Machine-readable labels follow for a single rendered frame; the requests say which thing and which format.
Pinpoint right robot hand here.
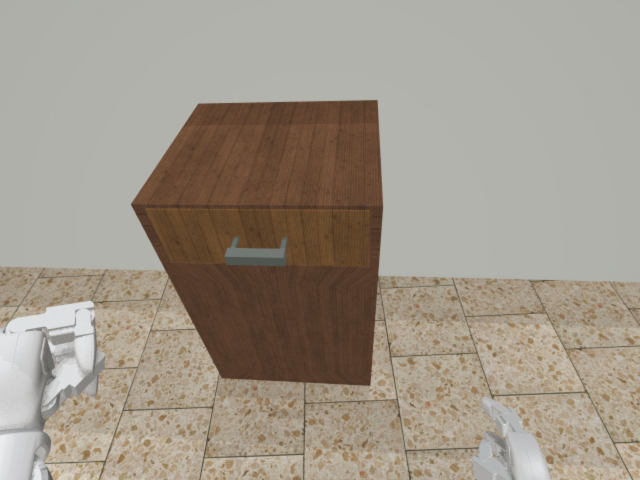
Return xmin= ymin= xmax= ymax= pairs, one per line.
xmin=472 ymin=397 xmax=551 ymax=480

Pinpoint left robot hand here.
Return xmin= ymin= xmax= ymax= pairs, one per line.
xmin=0 ymin=301 xmax=105 ymax=431

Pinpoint handle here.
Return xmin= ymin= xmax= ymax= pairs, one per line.
xmin=224 ymin=237 xmax=288 ymax=266

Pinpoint drawer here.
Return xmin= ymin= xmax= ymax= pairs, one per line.
xmin=145 ymin=208 xmax=370 ymax=266

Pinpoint cabinet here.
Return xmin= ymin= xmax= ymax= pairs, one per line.
xmin=131 ymin=100 xmax=383 ymax=386

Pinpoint robot left forearm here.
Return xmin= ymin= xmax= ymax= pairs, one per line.
xmin=0 ymin=428 xmax=53 ymax=480

